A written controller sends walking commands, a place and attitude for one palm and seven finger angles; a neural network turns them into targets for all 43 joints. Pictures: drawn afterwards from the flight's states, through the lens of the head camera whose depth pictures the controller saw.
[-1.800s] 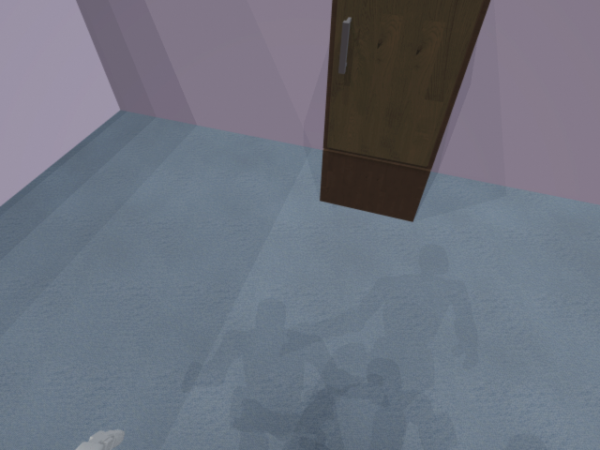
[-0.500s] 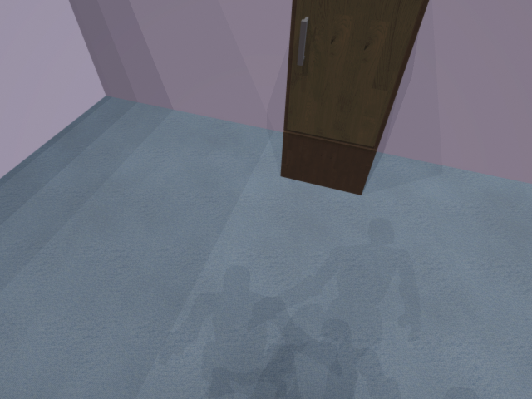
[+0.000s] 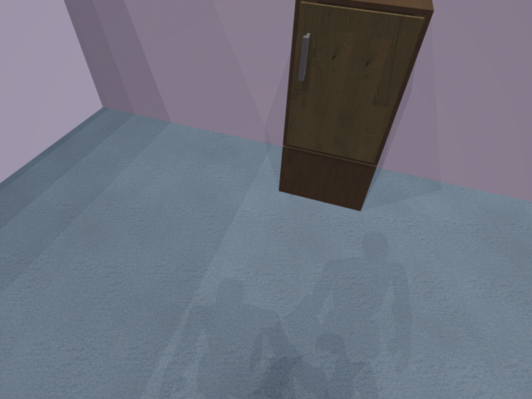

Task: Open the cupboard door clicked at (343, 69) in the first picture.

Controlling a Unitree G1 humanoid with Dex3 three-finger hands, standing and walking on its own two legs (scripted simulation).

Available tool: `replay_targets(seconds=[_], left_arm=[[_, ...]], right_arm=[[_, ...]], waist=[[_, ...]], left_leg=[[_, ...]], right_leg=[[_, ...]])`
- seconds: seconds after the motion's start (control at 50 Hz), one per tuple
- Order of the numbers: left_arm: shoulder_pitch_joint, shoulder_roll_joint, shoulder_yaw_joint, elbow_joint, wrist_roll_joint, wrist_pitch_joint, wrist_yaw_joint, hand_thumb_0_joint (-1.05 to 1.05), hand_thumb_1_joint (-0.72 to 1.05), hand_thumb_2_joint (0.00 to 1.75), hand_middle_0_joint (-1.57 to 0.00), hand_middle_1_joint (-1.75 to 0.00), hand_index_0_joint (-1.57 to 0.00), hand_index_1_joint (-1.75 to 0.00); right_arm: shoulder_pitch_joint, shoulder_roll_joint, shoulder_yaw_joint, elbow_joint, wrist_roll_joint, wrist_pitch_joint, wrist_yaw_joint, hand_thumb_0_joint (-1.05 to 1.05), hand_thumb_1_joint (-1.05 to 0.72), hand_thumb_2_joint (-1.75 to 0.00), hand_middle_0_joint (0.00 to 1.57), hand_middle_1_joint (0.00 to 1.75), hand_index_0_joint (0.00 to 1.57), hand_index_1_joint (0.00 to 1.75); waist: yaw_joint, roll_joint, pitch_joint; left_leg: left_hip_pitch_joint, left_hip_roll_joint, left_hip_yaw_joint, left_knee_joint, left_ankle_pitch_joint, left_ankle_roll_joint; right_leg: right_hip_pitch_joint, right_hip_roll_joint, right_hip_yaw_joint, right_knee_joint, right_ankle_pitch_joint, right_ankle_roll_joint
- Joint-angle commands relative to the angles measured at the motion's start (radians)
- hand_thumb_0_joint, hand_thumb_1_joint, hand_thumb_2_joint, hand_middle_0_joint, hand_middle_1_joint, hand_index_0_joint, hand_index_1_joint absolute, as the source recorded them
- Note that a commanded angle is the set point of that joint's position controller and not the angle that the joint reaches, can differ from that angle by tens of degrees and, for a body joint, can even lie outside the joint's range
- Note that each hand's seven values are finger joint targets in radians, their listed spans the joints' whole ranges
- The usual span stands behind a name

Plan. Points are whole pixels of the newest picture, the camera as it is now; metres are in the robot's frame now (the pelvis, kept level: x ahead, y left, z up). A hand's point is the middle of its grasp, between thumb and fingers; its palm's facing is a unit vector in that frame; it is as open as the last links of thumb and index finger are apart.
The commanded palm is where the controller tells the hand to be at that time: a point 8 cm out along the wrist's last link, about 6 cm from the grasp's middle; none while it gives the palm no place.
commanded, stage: walk to a spot facing it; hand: left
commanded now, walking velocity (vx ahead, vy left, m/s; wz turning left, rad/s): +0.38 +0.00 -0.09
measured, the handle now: (304, 57) +1.25 -0.06 +0.00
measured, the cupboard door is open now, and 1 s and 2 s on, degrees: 0 0 0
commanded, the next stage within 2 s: turn to face it in 0.66 s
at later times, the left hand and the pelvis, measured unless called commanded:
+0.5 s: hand (202, 318) +0.32 +0.15 -0.18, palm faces -0.07 -0.98 -0.21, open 7.3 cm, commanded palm none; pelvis +0.19 -0.03 -0.02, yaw -3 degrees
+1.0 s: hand (194, 292) +0.37 +0.18 -0.18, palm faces +0.00 -0.99 -0.15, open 7.4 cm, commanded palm none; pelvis +0.38 +0.01 +0.00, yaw -4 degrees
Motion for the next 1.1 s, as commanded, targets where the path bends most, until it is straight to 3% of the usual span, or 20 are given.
replay_targets(seconds=[0.0, 0.02, 0.04, 0.06, 0.08, 0.16, 0.3, 0.38, 0.4, 0.42, 0.44, 0.48, 0.56, 0.7, 0.76, 0.8, 0.82, 0.88, 0.92, 1.08], left_arm=[[0.047, 0.17, 0.058, -0.042, -0.003, -0.028, 0.018, 0.0, 0.9, 0.9, -0.2, -0.3, -0.2, -0.3], [0.014, 0.141, 0.056, -0.052, -0.004, -0.028, 0.015, 0.0, 0.9, 0.9, -0.2, -0.3, -0.2, -0.3], [-0.024, 0.08, 0.047, -0.075, -0.007, -0.03, 0.01, 0.0, 0.9, 0.9, -0.2, -0.3, -0.2, -0.3], [-0.116, 0.05, 0.036, -0.121, -0.003, -0.046, 0.016, 0.0, 0.9, 0.9, -0.2, -0.3, -0.2, -0.3], [-0.16, 0.079, 0.043, -0.132, -0.002, -0.053, 0.019, 0.0, 0.9, 0.9, -0.2, -0.3, -0.2, -0.3], [-0.147, -0.002, 0.05, -0.12, 0.001, -0.034, -0.01, 0.0, 0.9, 0.9, -0.2, -0.3, -0.2, -0.3], [-0.208, -0.044, 0.045, -0.142, -0.007, -0.031, -0.02, 0.0, 0.9, 0.9, -0.2, -0.3, -0.2, -0.3], [0.148, 0.042, 0.077, -0.04, 0.008, -0.051, -0.001, 0.0, 0.9, 0.9, -0.2, -0.3, -0.2, -0.3], [0.26, 0.142, 0.101, -0.009, 0.017, -0.066, 0.015, 0.0, 0.9, 0.9, -0.2, -0.3, -0.2, -0.3], [0.307, 0.22, 0.117, 0.004, 0.003, -0.066, 0.024, 0.0, 0.9, 0.9, -0.2, -0.3, -0.2, -0.3], [0.226, 0.213, 0.116, -0.02, -0.012, -0.059, 0.024, 0.0, 0.9, 0.9, -0.2, -0.3, -0.2, -0.3], [0.031, 0.111, 0.087, -0.064, -0.005, -0.058, 0.033, 0.0, 0.9, 0.9, -0.2, -0.3, -0.2, -0.3], [-0.054, 0.047, 0.064, -0.076, 0.008, -0.07, 0.036, 0.0, 0.9, 0.9, -0.2, -0.3, -0.2, -0.3], [0.004, 0.085, 0.073, -0.058, 0.009, -0.07, 0.023, 0.0, 0.9, 0.9, -0.2, -0.3, -0.2, -0.3], [0.039, 0.059, 0.065, -0.05, 0.0, -0.054, 0.023, 0.0, 0.9, 0.9, -0.2, -0.3, -0.2, -0.3], [0.065, -0.031, 0.049, -0.083, -0.011, -0.05, 0.018, 0.0, 0.9, 0.9, -0.2, -0.3, -0.2, -0.3], [0.023, -0.003, 0.048, -0.092, -0.003, -0.046, 0.03, 0.0, 0.9, 0.9, -0.2, -0.3, -0.2, -0.3], [0.02, -0.017, 0.054, -0.058, -0.005, -0.041, 0.021, 0.0, 0.9, 0.9, -0.2, -0.3, -0.2, -0.3], [0.069, -0.047, 0.049, -0.04, -0.005, -0.019, 0.021, 0.0, 0.9, 0.9, -0.2, -0.3, -0.2, -0.3], [0.052, -0.055, 0.058, -0.068, 0.005, 0.0, 0.019, 0.0, 0.9, 0.9, -0.2, -0.3, -0.2, -0.3]], right_arm=[[0.049, -0.08, -0.035, -0.051, 0.011, -0.038, -0.013, 0.0, -0.9, -0.9, 0.2, 0.3, 0.2, 0.3], [0.126, -0.08, -0.038, -0.026, 0.012, -0.046, -0.015, 0.0, -0.9, -0.9, 0.2, 0.3, 0.2, 0.3], [0.262, -0.14, -0.057, 0.023, 0.002, -0.057, -0.023, 0.0, -0.9, -0.9, 0.2, 0.3, 0.2, 0.3], [0.385, -0.158, -0.066, 0.062, -0.003, -0.062, -0.037, 0.0, -0.9, -0.9, 0.2, 0.3, 0.2, 0.3], [0.41, -0.115, -0.053, 0.071, 0.004, -0.063, -0.045, 0.0, -0.9, -0.9, 0.2, 0.3, 0.2, 0.3], [0.302, -0.053, -0.046, 0.038, 0.005, -0.083, -0.054, 0.0, -0.9, -0.9, 0.2, 0.3, 0.2, 0.3], [0.316, -0.031, -0.05, 0.078, 0.009, -0.085, -0.057, 0.0, -0.9, -0.9, 0.2, 0.3, 0.2, 0.3], [0.27, -0.056, -0.064, 0.07, 0.017, -0.077, -0.048, 0.0, -0.9, -0.9, 0.2, 0.3, 0.2, 0.3], [0.297, 0.003, -0.055, 0.057, 0.029, -0.079, -0.034, 0.0, -0.9, -0.9, 0.2, 0.3, 0.2, 0.3], [0.317, 0.059, -0.051, 0.024, 0.034, -0.08, -0.036, 0.0, -0.9, -0.9, 0.2, 0.3, 0.2, 0.3], [0.233, 0.04, -0.059, 0.002, 0.033, -0.071, -0.03, 0.0, -0.9, -0.9, 0.2, 0.3, 0.2, 0.3], [0.155, 0.053, -0.067, -0.022, 0.011, -0.051, -0.019, 0.0, -0.9, -0.9, 0.2, 0.3, 0.2, 0.3], [0.224, 0.091, -0.064, -0.015, 0.0, -0.002, -0.009, 0.0, -0.9, -0.9, 0.2, 0.3, 0.2, 0.3], [0.058, 0.076, -0.067, -0.107, 0.005, -0.028, 0.019, 0.0, -0.9, -0.9, 0.2, 0.3, 0.2, 0.3], [0.122, 0.025, -0.071, -0.082, 0.001, -0.041, 0.009, 0.0, -0.9, -0.9, 0.2, 0.3, 0.2, 0.3], [0.296, -0.15, -0.102, -0.053, -0.011, -0.049, -0.013, 0.0, -0.9, -0.9, 0.2, 0.3, 0.2, 0.3], [0.291, -0.131, -0.09, -0.04, -0.01, -0.047, -0.028, 0.0, -0.9, -0.9, 0.2, 0.3, 0.2, 0.3], [0.1, -0.039, -0.058, -0.083, -0.002, -0.06, -0.039, 0.0, -0.9, -0.9, 0.2, 0.3, 0.2, 0.3], [0.05, -0.032, -0.055, -0.086, 0.002, -0.063, -0.043, 0.0, -0.9, -0.9, 0.2, 0.3, 0.2, 0.3], [-0.001, -0.064, -0.084, -0.075, 0.003, -0.018, -0.04, 0.0, -0.9, -0.9, 0.2, 0.3, 0.2, 0.3]], waist=[[-0.028, -0.093, 0.137], [-0.063, -0.003, 0.141], [-0.113, 0.227, 0.118], [-0.148, 0.302, 0.162], [-0.14, 0.156, 0.187], [-0.056, 0.111, 0.218], [-0.025, 0.128, 0.186], [0.14, 0.069, -0.011], [0.169, -0.086, -0.093], [0.134, -0.221, -0.179], [0.132, -0.128, -0.123], [0.043, -0.049, 0.074], [-0.063, -0.094, 0.098], [-0.026, -0.099, 0.123], [-0.06, 0.005, 0.107], [-0.103, 0.383, 0.02], [-0.115, 0.31, -0.005], [-0.031, 0.098, 0.059], [-0.004, 0.124, 0.017], [0.0, 0.141, 0.024]], left_leg=[[-0.059, 0.023, 0.042, -0.046, -0.041, 0.013], [0.058, 0.052, -0.029, -0.14, 0.003, 0.035], [0.241, 0.207, -0.27, -0.255, 0.113, 0.111], [0.36, 0.349, -0.445, -0.323, 0.373, 0.183], [0.38, 0.392, -0.444, -0.286, 0.552, 0.232], [0.237, 0.286, -0.206, -0.35, 0.462, 0.185], [0.154, 0.205, 0.011, -0.353, 0.711, 0.132], [0.055, 0.16, 0.076, 0.125, 0.838, 0.07], [-0.18, 0.091, 0.091, 0.448, 0.483, 0.042], [-0.369, -0.022, 0.059, 0.805, -0.182, 0.021], [-0.392, 0.036, -0.026, 0.881, -0.158, 0.044], [-0.407, 0.117, -0.049, 0.842, -0.029, 0.043], [-0.28, 0.141, 0.004, 0.602, 0.031, -0.008], [-0.157, 0.086, 0.105, 0.161, 0.122, -0.017], [0.074, 0.054, 0.131, -0.024, 0.156, -0.019], [0.243, 0.412, -0.334, -0.271, 0.32, 0.135], [0.227, 0.439, -0.363, -0.29, 0.403, 0.165], [0.081, 0.372, -0.099, -0.26, 0.633, 0.15], [0.059, 0.322, 0.039, -0.249, 0.709, 0.126], [0.017, 0.298, 0.126, -0.147, 0.474, 0.094]], right_leg=[[-0.088, -0.203, 0.236, -0.146, -0.075, -0.144], [-0.178, -0.127, 0.147, -0.016, -0.029, -0.108], [-0.357, -0.006, -0.012, 0.304, 0.007, -0.054], [-0.575, 0.016, -0.069, 0.51, -0.215, -0.029], [-0.64, -0.05, -0.01, 0.596, -0.202, -0.035], [-0.587, -0.125, -0.045, 0.603, -0.059, -0.015], [-0.291, -0.052, -0.176, 0.21, 0.137, -0.049], [0.192, -0.012, -0.167, 0.061, 0.188, -0.1], [0.399, -0.241, 0.09, 0.004, 0.119, -0.174], [0.451, -0.507, 0.528, -0.145, 0.141, -0.286], [0.305, -0.5, 0.528, -0.24, -0.088, -0.296], [-0.02, -0.44, 0.355, -0.296, -0.241, -0.22], [-0.256, -0.335, 0.044, -0.33, -0.073, -0.152], [-0.191, -0.298, -0.041, -0.275, -0.053, -0.135], [-0.229, -0.226, -0.101, -0.08, 0.029, -0.089], [-0.407, -0.031, -0.207, 0.455, -0.288, 0.001], [-0.429, -0.054, -0.092, 0.618, -0.301, -0.01], [-0.41, -0.135, -0.037, 0.671, -0.13, 0.005], [-0.315, -0.13, -0.054, 0.555, -0.095, 0.021], [-0.121, -0.072, -0.146, 0.126, 0.07, 0.021]])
